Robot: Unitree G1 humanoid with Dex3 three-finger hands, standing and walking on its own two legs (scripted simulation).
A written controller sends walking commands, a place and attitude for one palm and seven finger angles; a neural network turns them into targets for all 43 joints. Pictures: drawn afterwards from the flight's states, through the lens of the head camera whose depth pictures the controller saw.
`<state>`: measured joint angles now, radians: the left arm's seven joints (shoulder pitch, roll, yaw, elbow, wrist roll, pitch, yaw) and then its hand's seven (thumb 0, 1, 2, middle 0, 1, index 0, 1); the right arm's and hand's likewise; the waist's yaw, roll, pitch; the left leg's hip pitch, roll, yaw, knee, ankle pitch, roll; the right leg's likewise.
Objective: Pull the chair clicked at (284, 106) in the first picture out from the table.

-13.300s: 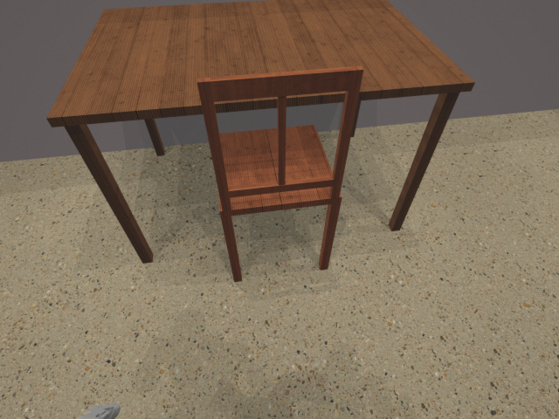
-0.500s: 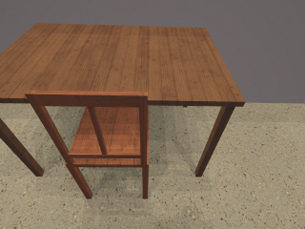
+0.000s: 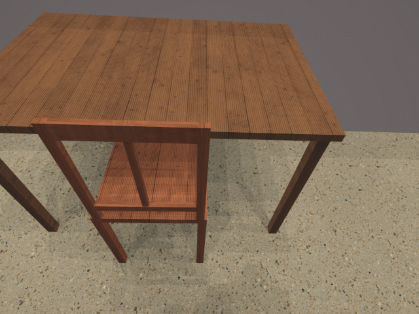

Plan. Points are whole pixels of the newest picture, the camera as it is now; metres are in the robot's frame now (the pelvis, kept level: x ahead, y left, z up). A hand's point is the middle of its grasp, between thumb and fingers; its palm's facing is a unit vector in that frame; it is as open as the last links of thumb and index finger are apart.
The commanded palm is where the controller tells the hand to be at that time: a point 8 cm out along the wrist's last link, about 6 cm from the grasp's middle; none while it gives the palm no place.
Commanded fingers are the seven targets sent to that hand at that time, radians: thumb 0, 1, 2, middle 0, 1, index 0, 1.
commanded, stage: look again from close up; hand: left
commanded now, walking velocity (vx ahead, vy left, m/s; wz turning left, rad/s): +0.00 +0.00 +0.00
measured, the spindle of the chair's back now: (138, 177) +0.46 +0.23 -0.10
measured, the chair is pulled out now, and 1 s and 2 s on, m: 0.00 0.00 0.00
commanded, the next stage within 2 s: raise the hand toward the chair's back in 0.50 s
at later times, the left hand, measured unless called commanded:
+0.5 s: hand out of the picture -0.01 +0.15 -0.18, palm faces +0.02 -0.99 -0.17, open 7.4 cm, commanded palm none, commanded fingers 0.00 0.90 0.90 -0.20 -0.30 -0.20 -0.30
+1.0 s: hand (143, 294) +0.17 +0.14 -0.06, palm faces +0.07 -1.00 -0.02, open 9.0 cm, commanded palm +0.12 +0.21 -0.06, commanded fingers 0.00 0.41 0.69 -0.15 -0.22 -0.15 -0.22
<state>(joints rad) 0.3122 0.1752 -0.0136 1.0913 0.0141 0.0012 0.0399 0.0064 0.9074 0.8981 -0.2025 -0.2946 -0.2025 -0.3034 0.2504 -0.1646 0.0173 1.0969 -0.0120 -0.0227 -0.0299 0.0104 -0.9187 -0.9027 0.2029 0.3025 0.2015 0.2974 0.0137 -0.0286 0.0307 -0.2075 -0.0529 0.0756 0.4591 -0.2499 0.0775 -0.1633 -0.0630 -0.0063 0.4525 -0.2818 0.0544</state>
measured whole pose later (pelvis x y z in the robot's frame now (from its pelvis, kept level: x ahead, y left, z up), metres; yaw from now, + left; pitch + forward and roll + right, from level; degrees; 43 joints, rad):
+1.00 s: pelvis -0.03 -0.06 -0.09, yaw +2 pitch +14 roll +2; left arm 0.40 0.20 0.20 0.17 -0.27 -0.50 -0.31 0.01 0.64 0.78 -0.18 -0.25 -0.18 -0.26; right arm 0.17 -0.29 -0.08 0.57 0.01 -0.32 0.03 0.01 -0.90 -0.90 0.20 0.30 0.20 0.30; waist -0.01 -0.04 -0.18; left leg -0.86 0.01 0.03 1.12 -0.49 -0.01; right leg -0.84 0.02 -0.04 1.16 -0.56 -0.07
